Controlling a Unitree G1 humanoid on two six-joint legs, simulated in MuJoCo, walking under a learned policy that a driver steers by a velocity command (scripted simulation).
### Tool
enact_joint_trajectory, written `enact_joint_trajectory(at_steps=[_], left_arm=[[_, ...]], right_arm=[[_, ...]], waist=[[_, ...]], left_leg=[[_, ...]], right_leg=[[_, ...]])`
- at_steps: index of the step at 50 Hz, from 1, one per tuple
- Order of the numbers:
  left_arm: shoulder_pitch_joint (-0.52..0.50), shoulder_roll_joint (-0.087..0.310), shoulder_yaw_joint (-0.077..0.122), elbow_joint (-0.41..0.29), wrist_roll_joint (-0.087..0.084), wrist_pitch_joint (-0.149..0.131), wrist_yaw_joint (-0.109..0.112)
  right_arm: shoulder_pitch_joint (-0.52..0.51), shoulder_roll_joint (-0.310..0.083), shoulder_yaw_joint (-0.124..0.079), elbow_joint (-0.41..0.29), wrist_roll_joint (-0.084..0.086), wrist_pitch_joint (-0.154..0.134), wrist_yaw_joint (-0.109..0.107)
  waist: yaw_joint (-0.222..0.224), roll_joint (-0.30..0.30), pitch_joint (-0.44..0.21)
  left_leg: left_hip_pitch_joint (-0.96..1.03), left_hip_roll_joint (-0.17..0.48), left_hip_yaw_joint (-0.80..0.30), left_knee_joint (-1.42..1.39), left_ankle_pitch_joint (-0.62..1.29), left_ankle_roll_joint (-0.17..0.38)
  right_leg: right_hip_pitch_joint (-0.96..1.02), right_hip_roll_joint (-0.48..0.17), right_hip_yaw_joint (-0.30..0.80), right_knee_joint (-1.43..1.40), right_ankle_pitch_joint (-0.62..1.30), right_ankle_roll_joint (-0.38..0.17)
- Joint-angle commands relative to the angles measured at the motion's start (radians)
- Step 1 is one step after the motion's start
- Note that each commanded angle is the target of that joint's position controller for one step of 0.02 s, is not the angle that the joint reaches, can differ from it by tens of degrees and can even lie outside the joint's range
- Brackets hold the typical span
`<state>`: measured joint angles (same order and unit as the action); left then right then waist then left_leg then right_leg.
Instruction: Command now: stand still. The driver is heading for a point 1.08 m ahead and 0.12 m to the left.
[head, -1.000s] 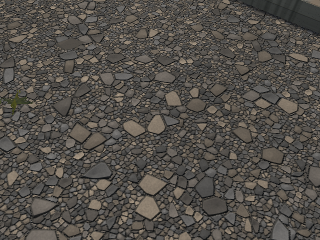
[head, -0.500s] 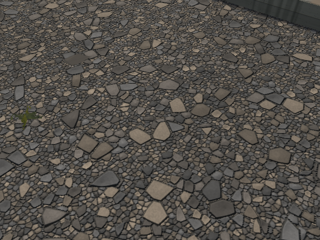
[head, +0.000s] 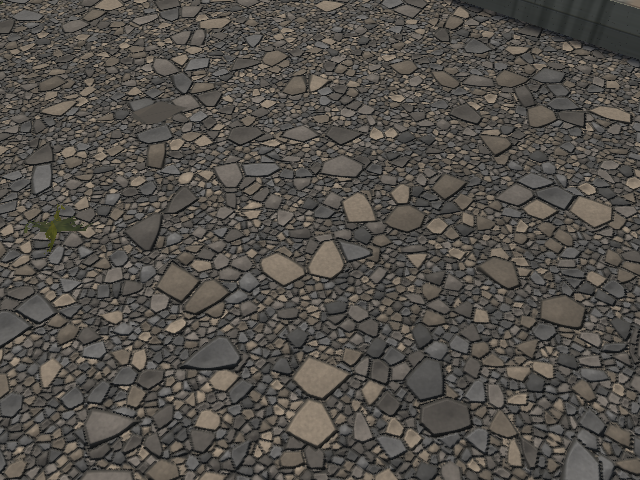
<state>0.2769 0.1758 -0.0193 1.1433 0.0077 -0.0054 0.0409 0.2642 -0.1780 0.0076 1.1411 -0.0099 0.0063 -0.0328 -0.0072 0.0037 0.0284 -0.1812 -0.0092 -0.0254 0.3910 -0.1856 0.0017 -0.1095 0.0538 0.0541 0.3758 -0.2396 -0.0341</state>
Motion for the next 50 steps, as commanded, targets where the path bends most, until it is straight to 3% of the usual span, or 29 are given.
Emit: enact_joint_trajectory(at_steps=[1,2,5,7,8,9,10,12,14,15,16,17,18,19,21,25,31,34,36,37,38,39,40,41,42,44,46,48,50], left_arm=[[0.062,0.085,0.012,-0.007,0.0,-0.005,0.004],[0.072,0.081,0.012,-0.004,0.002,-0.004,0.004],[0.088,0.128,0.036,-0.015,0.005,0.009,0.0],[0.144,0.137,0.047,-0.014,0.007,0.012,-0.002],[0.178,0.151,0.056,-0.007,0.008,0.009,-0.002],[0.183,0.158,0.064,-0.007,0.01,0.004,-0.002],[0.174,0.159,0.069,-0.013,0.012,-0.002,-0.005],[0.135,0.167,0.077,-0.03,0.013,-0.015,-0.01],[0.053,0.143,0.077,-0.059,0.001,-0.025,-0.014],[0.013,0.107,0.068,-0.084,0.004,-0.037,-0.017],[-0.015,0.028,0.047,-0.126,-0.002,-0.051,-0.028],[-0.029,0.102,0.063,-0.145,0.032,-0.056,-0.036],[-0.037,0.107,0.066,-0.139,0.042,-0.059,-0.046],[-0.027,0.075,0.06,-0.131,0.032,-0.066,-0.055],[-0.028,0.075,0.064,-0.129,0.03,-0.069,-0.069],[-0.093,0.069,0.068,-0.161,0.027,-0.047,-0.073],[-0.342,0.038,0.042,-0.27,0.009,-0.04,-0.072],[-0.264,0.085,0.057,-0.266,0.007,-0.043,-0.056],[-0.016,0.13,0.084,-0.19,0.005,-0.057,-0.042],[0.125,0.162,0.101,-0.147,0.017,-0.064,-0.033],[0.254,0.253,0.124,-0.129,0.04,-0.067,-0.028],[0.211,0.265,0.129,-0.14,0.029,-0.052,-0.04],[0.078,0.222,0.122,-0.158,0.0,-0.051,-0.047],[-0.007,0.151,0.103,-0.176,-0.005,-0.059,-0.051],[-0.031,0.103,0.09,-0.168,0.004,-0.071,-0.052],[-0.005,0.059,0.071,-0.138,0.008,-0.092,-0.042],[0.054,0.077,0.07,-0.114,0.007,-0.108,-0.038],[0.094,0.107,0.072,-0.105,0.005,-0.112,-0.037],[0.135,0.109,0.068,-0.101,0.003,-0.109,-0.038]], right_arm=[[0.057,-0.084,-0.012,-0.006,0.0,-0.004,-0.004],[0.064,-0.079,-0.01,-0.003,-0.001,-0.004,-0.004],[0.052,-0.095,-0.023,-0.024,-0.01,0.005,0.003],[0.008,-0.065,-0.02,-0.058,-0.02,0.0,0.013],[-0.011,-0.038,-0.015,-0.076,-0.027,-0.009,0.019],[-0.03,-0.037,-0.015,-0.094,-0.034,-0.022,0.023],[-0.041,-0.052,-0.02,-0.109,-0.031,-0.034,0.027],[-0.01,-0.06,-0.027,-0.122,-0.022,-0.056,0.038],[0.158,-0.043,-0.034,-0.069,-0.004,-0.072,0.037],[0.27,-0.08,-0.048,-0.036,-0.009,-0.079,0.028],[0.404,-0.193,-0.078,-0.012,-0.012,-0.082,0.022],[0.438,-0.206,-0.085,0.012,-0.006,-0.071,0.023],[0.334,-0.149,-0.071,-0.024,-0.011,-0.071,0.026],[0.257,-0.13,-0.065,-0.054,-0.012,-0.079,0.029],[0.208,-0.098,-0.052,-0.073,-0.01,-0.096,0.027],[0.307,-0.074,-0.035,-0.032,-0.005,-0.11,0.021],[0.324,-0.087,-0.023,-0.028,-0.009,-0.113,0.011],[0.293,-0.121,-0.03,-0.028,-0.008,-0.12,0.007],[0.255,-0.145,-0.037,-0.036,-0.006,-0.115,0.005],[0.24,-0.144,-0.038,-0.044,-0.001,-0.112,0.009],[0.272,-0.083,-0.027,-0.071,-0.004,-0.11,0.015],[0.365,-0.036,-0.032,-0.071,0.024,-0.104,0.029],[0.262,-0.105,-0.046,-0.096,0.0,-0.098,0.026],[0.161,-0.11,-0.051,-0.127,-0.009,-0.102,0.033],[0.135,-0.089,-0.051,-0.133,-0.008,-0.102,0.035],[0.158,-0.048,-0.049,-0.127,-0.029,-0.077,0.044],[0.145,-0.038,-0.051,-0.138,-0.031,-0.06,0.051],[0.059,-0.052,-0.054,-0.172,-0.031,-0.047,0.057],[-0.05,-0.063,-0.055,-0.212,-0.028,-0.044,0.061]], waist=[[0.0,-0.001,0.04],[0.001,-0.004,0.019],[0.011,-0.049,0.073],[0.042,-0.098,0.148],[0.052,-0.146,0.157],[0.056,-0.157,0.171],[0.051,-0.141,0.166],[0.015,-0.126,0.148],[-0.075,-0.092,0.137],[-0.117,0.01,0.119],[-0.155,0.269,0.06],[-0.127,0.23,0.09],[-0.069,0.084,0.145],[-0.037,0.041,0.153],[-0.004,0.04,0.125],[-0.005,0.076,0.079],[-0.038,0.108,0.127],[0.02,0.118,0.069],[0.128,0.11,-0.06],[0.188,0.089,-0.127],[0.195,-0.054,-0.241],[0.115,-0.216,-0.308],[0.08,-0.074,-0.153],[0.064,-0.026,-0.035],[0.027,0.024,0.036],[-0.027,0.006,0.04],[-0.04,-0.018,0.042],[-0.035,-0.03,0.063],[-0.011,-0.034,0.081]], left_leg=[[0.021,0.087,-0.079,-0.051,0.078,0.031],[0.029,0.077,-0.074,-0.054,0.005,0.033],[-0.072,0.007,-0.033,0.04,-0.354,0.063],[-0.219,-0.022,-0.005,0.148,-0.393,0.07],[-0.271,-0.032,0.045,0.237,-0.307,0.064],[-0.296,-0.005,0.065,0.296,-0.236,0.063],[-0.303,0.014,0.059,0.318,-0.228,0.066],[-0.235,0.023,0.066,0.247,-0.243,0.078],[0.089,-0.024,0.092,0.052,-0.154,0.088],[0.26,0.048,-0.037,-0.039,-0.192,0.097],[0.387,0.276,-0.438,-0.228,-0.463,0.164],[0.34,0.386,-0.609,-0.265,-0.485,0.213],[0.261,0.361,-0.539,-0.255,-0.452,0.209],[0.207,0.323,-0.448,-0.262,-0.349,0.198],[0.193,0.256,-0.295,-0.279,-0.132,0.174],[0.253,0.199,-0.116,-0.223,0.368,0.16],[0.168,0.168,-0.024,-0.238,0.575,0.153],[0.214,0.2,0.0,-0.12,0.894,0.14],[0.23,0.196,0.017,0.16,0.983,0.125],[0.115,0.166,0.034,0.368,0.8,0.118],[-0.061,0.086,0.078,0.7,0.288,0.114],[-0.362,-0.091,0.021,1.028,-0.325,0.091],[-0.456,-0.004,-0.041,1.04,-0.231,0.11],[-0.464,0.036,-0.033,0.989,-0.143,0.113],[-0.418,0.068,-0.031,0.924,-0.104,0.111],[-0.311,0.1,-0.031,0.829,-0.09,0.089],[-0.318,0.104,-0.005,0.774,-0.078,0.071],[-0.392,0.118,0.022,0.706,-0.016,0.054],[-0.46,0.125,0.048,0.61,0.062,0.038]], right_leg=[[-0.081,-0.114,0.091,-0.075,0.111,-0.026],[-0.075,-0.107,0.09,-0.085,0.028,-0.029],[-0.138,-0.095,0.136,-0.092,-0.411,-0.082],[-0.129,-0.169,0.264,-0.153,-0.585,-0.139],[-0.089,-0.239,0.358,-0.204,-0.615,-0.175],[-0.084,-0.297,0.416,-0.232,-0.582,-0.205],[-0.083,-0.313,0.426,-0.24,-0.528,-0.216],[-0.101,-0.294,0.363,-0.206,-0.437,-0.205],[-0.291,-0.2,0.234,-0.095,-0.35,-0.152],[-0.417,-0.127,0.136,0.072,-0.27,-0.115],[-0.577,0.013,-0.055,0.407,-0.233,-0.063],[-0.653,-0.005,-0.065,0.604,-0.297,-0.064],[-0.663,-0.064,-0.029,0.702,-0.212,-0.073],[-0.642,-0.093,-0.02,0.719,-0.125,-0.069],[-0.602,-0.123,-0.039,0.695,-0.021,-0.05],[-0.632,-0.101,-0.114,0.666,0.037,-0.019],[-0.49,-0.043,-0.205,0.301,0.142,-0.028],[-0.314,0.005,-0.213,0.229,0.127,-0.086],[-0.074,0.035,-0.19,0.163,0.126,-0.127],[0.124,-0.026,-0.129,0.114,0.11,-0.15],[0.311,-0.289,0.18,0.095,-0.059,-0.198],[0.431,-0.473,0.7,-0.097,-0.171,-0.347],[0.289,-0.429,0.611,-0.157,-0.296,-0.319],[0.141,-0.395,0.465,-0.186,-0.256,-0.291],[0.018,-0.353,0.36,-0.216,-0.115,-0.259],[-0.095,-0.28,0.206,-0.231,0.061,-0.209],[-0.104,-0.255,0.134,-0.239,0.187,-0.203],[-0.086,-0.238,0.083,-0.262,0.228,-0.196],[-0.051,-0.219,0.048,-0.273,0.299,-0.181]])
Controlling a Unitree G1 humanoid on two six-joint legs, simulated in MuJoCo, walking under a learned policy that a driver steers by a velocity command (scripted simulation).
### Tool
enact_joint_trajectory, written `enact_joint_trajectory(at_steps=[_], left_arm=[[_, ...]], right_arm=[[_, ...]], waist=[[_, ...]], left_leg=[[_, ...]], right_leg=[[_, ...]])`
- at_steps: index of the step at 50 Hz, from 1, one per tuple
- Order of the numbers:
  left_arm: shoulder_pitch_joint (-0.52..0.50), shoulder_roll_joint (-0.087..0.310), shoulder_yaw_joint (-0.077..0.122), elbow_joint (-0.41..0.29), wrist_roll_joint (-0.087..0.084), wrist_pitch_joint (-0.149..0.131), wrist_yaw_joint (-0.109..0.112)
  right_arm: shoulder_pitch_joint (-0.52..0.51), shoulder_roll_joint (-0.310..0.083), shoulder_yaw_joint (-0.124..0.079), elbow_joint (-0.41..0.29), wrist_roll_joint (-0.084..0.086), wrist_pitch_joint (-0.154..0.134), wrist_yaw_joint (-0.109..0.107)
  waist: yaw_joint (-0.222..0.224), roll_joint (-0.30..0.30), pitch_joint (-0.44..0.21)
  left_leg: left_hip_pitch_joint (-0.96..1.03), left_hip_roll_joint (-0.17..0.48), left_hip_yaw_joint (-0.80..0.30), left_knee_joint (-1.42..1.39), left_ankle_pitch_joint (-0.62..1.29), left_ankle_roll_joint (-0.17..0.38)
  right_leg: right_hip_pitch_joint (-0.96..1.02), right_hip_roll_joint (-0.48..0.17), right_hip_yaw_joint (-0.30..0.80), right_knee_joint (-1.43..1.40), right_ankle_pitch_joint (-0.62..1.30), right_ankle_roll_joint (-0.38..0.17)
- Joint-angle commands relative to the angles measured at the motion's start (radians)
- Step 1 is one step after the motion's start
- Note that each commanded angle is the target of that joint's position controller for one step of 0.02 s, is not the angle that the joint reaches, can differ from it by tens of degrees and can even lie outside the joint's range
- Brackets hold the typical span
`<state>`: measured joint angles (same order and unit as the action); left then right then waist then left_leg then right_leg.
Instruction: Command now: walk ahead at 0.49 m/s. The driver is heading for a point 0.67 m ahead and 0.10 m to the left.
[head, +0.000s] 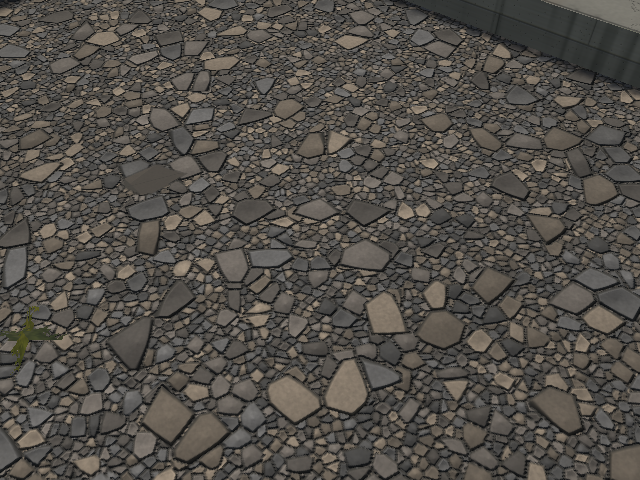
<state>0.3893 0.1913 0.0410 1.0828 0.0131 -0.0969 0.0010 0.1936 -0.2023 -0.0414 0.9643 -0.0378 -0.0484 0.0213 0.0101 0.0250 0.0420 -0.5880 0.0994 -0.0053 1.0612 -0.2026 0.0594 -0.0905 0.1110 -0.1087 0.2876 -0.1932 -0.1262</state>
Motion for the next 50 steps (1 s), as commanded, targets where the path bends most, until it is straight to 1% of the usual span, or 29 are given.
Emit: enact_joint_trajectory(at_steps=[1,4,7,10,12,13,14,15,16,17,18,19,21,24,27,31,36,38,39,40,41,42,43,44,45,46,47,48,50], left_arm=[[0.042,0.09,0.005,-0.039,-0.003,-0.016,0.001],[0.101,0.085,-0.002,-0.028,-0.005,-0.016,0.004],[0.16,0.092,-0.004,-0.01,0.0,-0.014,0.012],[0.166,0.105,-0.002,-0.001,0.012,-0.009,0.021],[0.131,0.124,0.003,-0.005,0.015,-0.009,0.026],[0.119,0.133,0.005,-0.005,0.016,-0.006,0.025],[0.096,0.135,0.005,-0.012,0.008,-0.003,0.023],[0.092,0.101,-0.005,-0.046,-0.003,-0.006,0.019],[0.227,0.008,-0.016,-0.049,-0.039,-0.001,0.005],[0.133,0.108,0.01,-0.05,-0.01,0.005,0.01],[0.039,0.105,0.014,-0.086,-0.005,0.0,0.006],[0.0,0.089,0.013,-0.093,-0.003,-0.003,0.004],[0.017,0.052,0.012,-0.088,0.021,0.021,-0.006],[-0.011,0.033,0.014,-0.102,0.027,0.047,-0.021],[-0.153,0.048,0.014,-0.154,0.025,0.057,-0.027],[-0.32,0.04,0.003,-0.212,0.012,0.054,-0.03],[-0.442,0.047,-0.002,-0.258,0.008,0.045,-0.027],[-0.45,0.061,0.003,-0.272,0.009,0.037,-0.025],[-0.416,0.069,0.008,-0.268,0.008,0.031,-0.022],[-0.328,0.077,0.014,-0.239,0.011,0.023,-0.015],[-0.175,0.088,0.023,-0.184,0.016,0.009,-0.005],[-0.023,0.126,0.037,-0.138,0.037,-0.007,0.006],[0.1,0.239,0.063,-0.126,0.065,-0.012,0.013],[0.097,0.239,0.069,-0.122,0.017,0.008,0.002],[-0.016,0.195,0.055,-0.14,-0.008,0.013,-0.002],[-0.104,0.116,0.032,-0.15,-0.008,0.009,-0.002],[-0.135,0.068,0.017,-0.146,-0.006,0.007,0.001],[-0.14,0.042,0.007,-0.134,-0.009,0.005,0.008],[-0.121,0.041,-0.002,-0.117,-0.001,-0.004,0.012]], right_arm=[[-0.029,-0.04,-0.005,-0.053,0.004,0.01,0.008],[-0.149,-0.021,0.006,-0.093,0.016,0.005,0.011],[-0.232,-0.024,0.011,-0.12,0.02,0.002,0.009],[-0.257,-0.041,0.006,-0.141,0.019,-0.008,0.005],[-0.162,-0.065,-0.006,-0.119,0.017,-0.017,-0.006],[-0.045,-0.085,-0.018,-0.082,0.016,-0.024,-0.013],[0.123,-0.11,-0.033,-0.028,0.006,-0.034,-0.023],[0.296,-0.193,-0.058,0.006,-0.019,-0.039,-0.034],[0.31,-0.26,-0.076,0.01,-0.023,-0.03,-0.025],[0.223,-0.203,-0.068,0.0,0.016,-0.02,-0.014],[0.116,-0.148,-0.051,-0.017,0.025,-0.022,-0.011],[0.072,-0.096,-0.037,-0.019,0.02,-0.031,-0.007],[0.079,-0.039,-0.018,0.009,0.022,-0.044,-0.015],[0.159,-0.07,-0.019,0.046,0.027,-0.063,-0.021],[0.212,-0.09,-0.019,0.057,0.026,-0.063,-0.021],[0.278,-0.083,-0.011,0.068,0.026,-0.061,-0.021],[0.355,-0.094,-0.01,0.095,0.017,-0.057,-0.032],[0.355,-0.1,-0.013,0.102,0.012,-0.053,-0.039],[0.335,-0.108,-0.015,0.099,0.01,-0.052,-0.041],[0.309,-0.12,-0.018,0.097,0.008,-0.05,-0.044],[0.292,-0.122,-0.018,0.095,0.014,-0.046,-0.044],[0.289,-0.106,-0.012,0.085,0.03,-0.048,-0.044],[0.387,-0.011,0.01,0.058,0.076,-0.046,-0.041],[0.442,-0.062,-0.011,0.088,0.075,-0.037,-0.048],[0.365,-0.079,-0.021,0.076,0.049,-0.028,-0.051],[0.289,-0.049,-0.015,0.059,0.03,-0.029,-0.049],[0.258,-0.038,-0.017,0.056,0.02,-0.022,-0.045],[0.253,-0.036,-0.021,0.055,0.005,-0.007,-0.039],[0.29,-0.004,-0.019,0.073,0.002,0.02,-0.031]], waist=[[-0.016,-0.058,0.072],[0.021,-0.075,0.069],[0.05,-0.089,0.066],[0.039,-0.096,0.064],[-0.016,-0.112,0.014],[-0.064,-0.112,-0.044],[-0.138,-0.093,-0.124],[-0.19,-0.006,-0.247],[-0.113,0.217,-0.346],[-0.101,0.029,-0.258],[-0.065,0.017,-0.109],[-0.04,-0.024,-0.042],[0.013,0.002,-0.011],[0.031,0.018,0.001],[0.009,0.026,0.04],[-0.033,0.036,0.058],[-0.069,0.05,0.07],[-0.057,0.048,0.072],[-0.032,0.05,0.059],[0.007,0.057,0.023],[0.065,0.038,-0.051],[0.116,0.018,-0.146],[0.102,-0.17,-0.326],[0.085,-0.182,-0.429],[0.039,-0.089,-0.298],[0.02,-0.074,-0.161],[-0.002,-0.068,-0.085],[-0.025,-0.084,-0.051],[-0.057,-0.082,-0.074]], left_leg=[[-0.065,0.013,0.042,-0.12,0.115,-0.025],[-0.038,-0.017,0.083,-0.302,0.201,-0.032],[-0.039,-0.048,0.106,-0.41,0.217,-0.016],[-0.023,-0.072,0.107,-0.478,0.144,0.021],[0.116,-0.121,0.121,-0.513,0.053,0.058],[0.237,-0.15,0.126,-0.548,0.036,0.08],[0.454,-0.133,0.106,-0.613,0.096,0.107],[0.716,0.083,-0.124,-0.611,0.025,0.159],[0.949,0.348,-0.629,-0.717,0.005,0.323],[0.852,0.286,-0.624,-0.778,-0.098,0.284],[0.697,0.254,-0.464,-0.813,-0.078,0.246],[0.583,0.211,-0.367,-0.85,0.029,0.216],[0.458,0.134,-0.22,-0.884,0.147,0.16],[0.434,0.106,-0.14,-0.908,0.26,0.156],[0.452,0.085,-0.095,-0.942,0.282,0.148],[0.5,0.058,-0.042,-0.942,0.381,0.124],[0.65,0.099,-0.031,-0.902,0.473,0.133],[0.698,0.124,-0.042,-0.853,0.567,0.133],[0.702,0.126,-0.042,-0.802,0.676,0.125],[0.706,0.114,-0.026,-0.708,0.833,0.107],[0.691,0.077,0.0,-0.539,0.896,0.082],[0.543,0.034,0.021,-0.337,0.71,0.055],[0.232,-0.093,0.092,0.045,0.114,0.003],[0.133,-0.196,0.002,0.256,-0.385,-0.004],[0.102,-0.135,-0.068,0.278,-0.318,-0.003],[0.073,-0.103,-0.058,0.224,-0.267,-0.009],[0.092,-0.074,-0.052,0.157,-0.232,-0.012],[0.134,-0.062,-0.048,0.097,-0.204,-0.02],[0.236,-0.079,-0.031,0.037,-0.161,-0.031]], right_leg=[[-0.055,-0.266,0.192,-0.183,0.3,-0.078],[-0.002,-0.247,0.148,-0.165,0.426,-0.045],[0.108,-0.268,0.143,-0.141,0.504,-0.043],[0.217,-0.308,0.14,-0.077,0.643,-0.056],[0.24,-0.317,0.122,0.049,0.891,-0.043],[0.241,-0.309,0.114,0.179,0.957,-0.034],[0.151,-0.281,0.088,0.37,0.862,-0.018],[-0.063,-0.23,0.056,0.664,0.502,-0.003],[-0.43,-0.026,0.041,1.032,-0.319,0.037],[-0.519,-0.082,0.171,1.081,-0.274,0.017],[-0.545,-0.124,0.169,1.037,-0.174,0.016],[-0.515,-0.154,0.164,0.986,-0.118,0.019],[-0.424,-0.188,0.155,0.899,-0.085,0.039],[-0.437,-0.196,0.123,0.834,-0.056,0.066],[-0.54,-0.22,0.092,0.727,0.049,0.091],[-0.55,-0.205,0.05,0.503,0.163,0.105],[-0.545,-0.168,0.024,0.339,0.166,0.073],[-0.517,-0.154,0.027,0.3,0.104,0.047],[-0.457,-0.134,0.026,0.274,0.064,0.033],[-0.36,-0.1,0.015,0.247,0.038,0.018],[-0.196,-0.066,-0.002,0.172,0.108,0.0],[0.052,-0.149,0.064,0.163,0.271,-0.026],[0.4,-0.482,0.422,0.212,0.619,-0.149],[0.421,-0.582,0.632,0.149,0.867,-0.251],[0.274,-0.526,0.486,0.129,0.85,-0.224],[0.136,-0.48,0.376,0.087,0.82,-0.184],[0.031,-0.427,0.292,0.039,0.771,-0.136],[-0.048,-0.385,0.236,0.007,0.745,-0.106],[-0.12,-0.354,0.17,-0.007,0.807,-0.09]])
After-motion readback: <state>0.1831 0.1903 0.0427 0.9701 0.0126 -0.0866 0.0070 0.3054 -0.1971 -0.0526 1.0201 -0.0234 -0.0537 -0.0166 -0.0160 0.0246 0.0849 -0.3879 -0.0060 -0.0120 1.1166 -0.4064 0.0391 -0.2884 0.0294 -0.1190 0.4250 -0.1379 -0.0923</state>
